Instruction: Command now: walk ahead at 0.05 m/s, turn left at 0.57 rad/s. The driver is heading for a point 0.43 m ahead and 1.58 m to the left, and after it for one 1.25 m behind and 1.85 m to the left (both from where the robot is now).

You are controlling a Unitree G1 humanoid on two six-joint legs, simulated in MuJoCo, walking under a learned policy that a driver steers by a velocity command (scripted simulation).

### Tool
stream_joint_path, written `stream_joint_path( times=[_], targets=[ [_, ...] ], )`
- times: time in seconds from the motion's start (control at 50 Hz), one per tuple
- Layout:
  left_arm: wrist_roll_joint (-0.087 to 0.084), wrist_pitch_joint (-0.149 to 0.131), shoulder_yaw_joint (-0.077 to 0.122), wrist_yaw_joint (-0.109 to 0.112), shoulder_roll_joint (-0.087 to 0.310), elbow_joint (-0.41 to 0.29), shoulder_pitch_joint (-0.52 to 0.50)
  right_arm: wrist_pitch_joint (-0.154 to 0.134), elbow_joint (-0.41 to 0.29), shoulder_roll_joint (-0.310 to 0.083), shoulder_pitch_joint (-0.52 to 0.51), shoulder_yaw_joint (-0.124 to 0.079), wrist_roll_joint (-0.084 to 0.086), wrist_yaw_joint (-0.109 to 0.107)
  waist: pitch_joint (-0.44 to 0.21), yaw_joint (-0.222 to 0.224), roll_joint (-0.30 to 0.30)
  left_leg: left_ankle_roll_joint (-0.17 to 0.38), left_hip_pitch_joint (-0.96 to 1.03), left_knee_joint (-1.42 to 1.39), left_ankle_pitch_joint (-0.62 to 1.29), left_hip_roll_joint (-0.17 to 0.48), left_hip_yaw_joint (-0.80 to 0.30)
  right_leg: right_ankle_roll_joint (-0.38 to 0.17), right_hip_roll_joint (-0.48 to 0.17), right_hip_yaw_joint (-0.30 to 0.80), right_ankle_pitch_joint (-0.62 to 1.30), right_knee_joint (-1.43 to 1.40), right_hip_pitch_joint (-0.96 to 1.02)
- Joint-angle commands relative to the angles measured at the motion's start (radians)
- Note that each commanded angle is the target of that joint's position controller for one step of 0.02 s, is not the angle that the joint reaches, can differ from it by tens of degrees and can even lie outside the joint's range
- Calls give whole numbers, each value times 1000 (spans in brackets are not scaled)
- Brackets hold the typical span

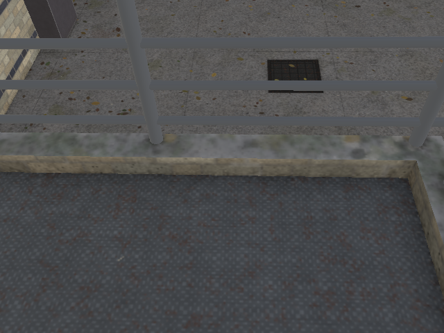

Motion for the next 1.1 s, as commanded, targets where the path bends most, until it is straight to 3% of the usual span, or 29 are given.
stream_joint_path(
  times=[0.02, 0.08, 0.14, 0.18, 0.22, 0.24, 0.26, 0.28, 0.3, 0.32, 0.34, 0.36, 0.38, 0.5, 0.58, 0.62, 0.68, 0.72, 0.74, 0.76, 0.78, 0.8, 0.82, 0.84, 0.88, 0.94, 1.0, 1.08, 1.1],
  targets=[
    [9, -7, 34, 1, 121, -55, -62, -4, -59, 14, 46, 14, 10, -8, -110, -27, -164, -10, 34, -133, 67, 52, 33, -204, -220, 133, 185, -156, 105],
    [-5, 1, 57, 4, 176, -38, -38, -15, -93, 0, -38, 20, 10, 7, -108, 9, -165, 10, 80, -295, 78, 85, 55, -217, -265, 142, 66, -169, 129],
    [-10, 13, 68, -5, 196, -22, -5, -20, -105, -26, -57, 10, 9, 23, -105, 25, -173, 39, 137, -382, 70, 80, 93, -217, -302, 142, 10, -157, 143],
    [-23, 20, 71, -10, 201, -13, -9, -19, -113, -24, -55, 6, 9, 35, -98, 10, -170, 71, 191, -492, 82, 72, 108, -190, -309, 126, 10, -120, 151],
    [-36, 27, 65, -14, 168, 5, 3, -15, -85, -24, 12, -6, -7, 41, -118, -17, -144, 116, 314, -655, 166, 14, 153, -125, -269, 60, 2, -11, 127],
    [-43, 33, 59, -12, 139, 29, 38, -19, -86, -49, 52, -19, -11, 39, -105, -30, -92, 155, 388, -751, 243, 24, 97, -60, -230, 15, -61, 85, 67],
    [-14, 30, 47, -17, 75, 10, 54, -21, -105, -168, 75, -52, -26, 25, -91, 1, 183, 247, 514, -840, 505, 266, -246, 52, -97, -111, -301, 399, -166],
    [3, 26, 49, -7, 102, -46, -37, -29, -141, -207, 69, -57, -26, 22, -78, -49, 317, 407, 524, -897, 634, 410, -447, 101, 32, -26, -521, 611, -393],
    [-1, 26, 63, -7, 134, -55, -102, -43, -135, -165, 100, -49, -34, 23, -112, -87, 197, 412, 497, -910, 544, 377, -423, 100, 4, 84, -492, 747, -405],
    [-15, 29, 66, -9, 127, -47, -97, -53, -142, -139, 46, -42, -33, 21, -99, -54, 148, 358, 483, -895, 466, 322, -366, 91, -15, 113, -413, 781, -418],
    [-12, 35, 68, -6, 119, -25, -71, -56, -159, -117, -20, -38, -18, 19, -100, -21, 91, 305, 460, -878, 421, 270, -316, 94, -31, 134, -340, 779, -409],
    [2, 40, 75, -2, 132, -21, -54, -53, -183, -95, -90, -32, -7, 17, -100, 3, 94, 286, 426, -874, 428, 247, -282, 103, -34, 137, -288, 777, -380],
    [4, 41, 76, -1, 128, -19, -43, -52, -191, -82, -109, -26, -10, 15, -115, 16, 103, 284, 385, -867, 466, 220, -256, 109, -21, 126, -252, 797, -331],
    [-19, 39, 49, -3, 81, -38, -76, -40, -181, -87, -38, -33, -8, -6, -147, -16, 113, 309, 458, -845, 466, 204, -311, 129, 9, 148, -194, 599, -301],
    [-35, 28, 57, 7, 93, -45, -97, -36, -185, -108, -29, -44, -11, -6, -130, -27, 149, 304, 414, -840, 403, 184, -377, 126, 35, 145, -272, 474, -208],
    [-26, 27, 59, 7, 81, -34, -80, -34, -187, -99, -29, -41, -7, -3, -133, -38, 154, 313, 398, -851, 413, 168, -408, 120, 52, 147, -309, 416, -150],
    [-26, 20, 54, -18, 56, -46, -64, -25, -162, -91, -35, -41, 22, 2, -140, -26, 156, 295, 413, -800, 543, 132, -422, 96, 79, 122, -287, 208, -51],
    [-30, 9, 60, -33, 66, -22, 18, -13, -162, -80, -71, -36, 32, 4, -168, 24, 155, 238, 371, -740, 496, 82, -413, 67, 60, 118, -67, -17, 139],
    [-22, 5, 80, -37, 136, -28, 76, -15, -190, -78, -92, -37, 28, 12, -181, 35, 66, 183, 240, -633, 296, 51, -367, -14, -97, 220, 40, -35, 262],
    [-5, 18, 95, -28, 225, -46, 7, -23, -203, -27, -43, -28, 17, 18, -140, -54, -281, 110, -9, -427, -153, -122, -142, -152, -318, 429, 360, -49, 338],
    [16, 14, 89, -29, 174, -60, 6, -40, -202, -123, -79, -57, 1, 24, -124, -9, -353, 54, -67, -174, -264, -96, -85, -275, -413, 542, 388, -103, 245],
    [8, 11, 76, -21, 130, -90, -48, -38, -173, -160, -62, -72, 15, 29, -100, -25, -259, 33, -55, -35, -190, -48, -88, -253, -365, 459, 291, -107, 208],
    [-7, 11, 67, -16, 103, -99, -91, -27, -144, -146, -43, -71, 20, 28, -69, -45, -202, 17, -58, 35, -119, -32, -79, -201, -291, 372, 208, -100, 185],
    [-22, 11, 68, -4, 108, -101, -96, -19, -127, -118, -35, -62, 15, 23, -41, -34, -180, 2, -73, 104, -70, -31, -61, -173, -254, 307, 169, -108, 177],
    [-20, 12, 57, 11, 104, -108, -85, -9, -128, -95, -66, -51, 15, 17, -9, -9, -145, -20, -94, 134, 14, -18, -39, -168, -220, 221, 209, -110, 178],
    [-16, 23, 65, 17, 120, -81, 1, 2, -161, -35, -129, -27, 18, 18, -23, 35, -177, -53, -112, -62, 66, 44, 20, -171, -205, 156, 180, -104, 289],
    [-24, 35, 77, -5, 155, -85, 14, 3, -181, -9, -168, -8, 11, 39, -50, 52, -179, -34, 3, -258, -37, 65, 63, -193, -251, 150, 208, -97, 287],
    [-37, 50, 90, -17, 191, -86, 9, 12, -159, -36, -103, -18, 4, 47, -68, 32, -200, 12, 133, -439, -22, 44, 113, -179, -290, 129, 257, -46, 260],
    [-45, 51, 85, -17, 186, -84, 16, 9, -149, -35, -81, -19, 13, 53, -86, 20, -206, 35, 176, -501, -5, 37, 108, -170, -285, 120, 266, -17, 259]
  ],
)
Keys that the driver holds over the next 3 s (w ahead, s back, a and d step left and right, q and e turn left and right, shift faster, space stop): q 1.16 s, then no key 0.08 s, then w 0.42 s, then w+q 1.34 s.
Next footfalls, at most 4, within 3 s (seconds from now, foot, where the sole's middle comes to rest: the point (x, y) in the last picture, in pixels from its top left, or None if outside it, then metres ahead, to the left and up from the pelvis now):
0.24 left None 0.05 0.15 -0.77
0.74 right None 0.08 -0.08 -0.77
1.16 left None -0.06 0.14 -0.77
1.72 right None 0.22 0.06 -0.77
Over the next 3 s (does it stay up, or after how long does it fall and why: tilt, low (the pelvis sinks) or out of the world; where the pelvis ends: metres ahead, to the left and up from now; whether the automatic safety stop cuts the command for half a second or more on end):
stays up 0.45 0.61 0.01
